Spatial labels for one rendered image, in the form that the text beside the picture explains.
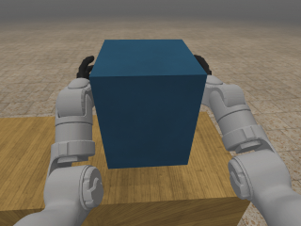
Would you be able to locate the robot right hand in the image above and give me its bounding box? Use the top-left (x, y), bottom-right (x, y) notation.
top-left (194, 55), bottom-right (212, 75)

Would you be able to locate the left robot forearm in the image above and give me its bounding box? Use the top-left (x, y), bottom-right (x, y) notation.
top-left (43, 77), bottom-right (96, 204)

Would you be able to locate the robot left upper arm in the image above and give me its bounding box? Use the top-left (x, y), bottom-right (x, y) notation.
top-left (13, 165), bottom-right (104, 226)

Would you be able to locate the right robot forearm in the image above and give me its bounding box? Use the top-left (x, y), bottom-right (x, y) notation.
top-left (201, 74), bottom-right (292, 186)

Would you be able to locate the robot left hand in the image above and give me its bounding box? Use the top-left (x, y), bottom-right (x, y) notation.
top-left (76, 56), bottom-right (95, 80)

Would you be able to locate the carton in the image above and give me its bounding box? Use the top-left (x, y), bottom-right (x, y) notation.
top-left (88, 39), bottom-right (208, 170)

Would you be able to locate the robot right upper arm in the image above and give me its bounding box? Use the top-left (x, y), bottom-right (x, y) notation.
top-left (228, 149), bottom-right (301, 226)

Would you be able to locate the pedestal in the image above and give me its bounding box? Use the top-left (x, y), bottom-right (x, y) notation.
top-left (0, 111), bottom-right (251, 226)

